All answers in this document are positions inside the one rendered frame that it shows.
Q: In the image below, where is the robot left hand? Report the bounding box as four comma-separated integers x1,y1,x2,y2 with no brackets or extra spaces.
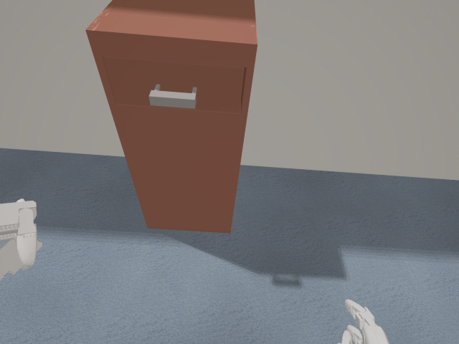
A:
0,199,42,280

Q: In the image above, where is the handle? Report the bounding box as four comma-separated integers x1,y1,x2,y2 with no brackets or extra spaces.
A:
149,84,197,109

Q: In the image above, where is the robot right hand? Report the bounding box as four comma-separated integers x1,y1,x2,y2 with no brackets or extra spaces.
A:
338,300,389,344

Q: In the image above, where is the cabinet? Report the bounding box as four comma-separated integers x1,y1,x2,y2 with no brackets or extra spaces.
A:
85,0,257,234

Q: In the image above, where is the drawer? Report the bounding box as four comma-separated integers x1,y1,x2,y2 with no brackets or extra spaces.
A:
104,56,245,113

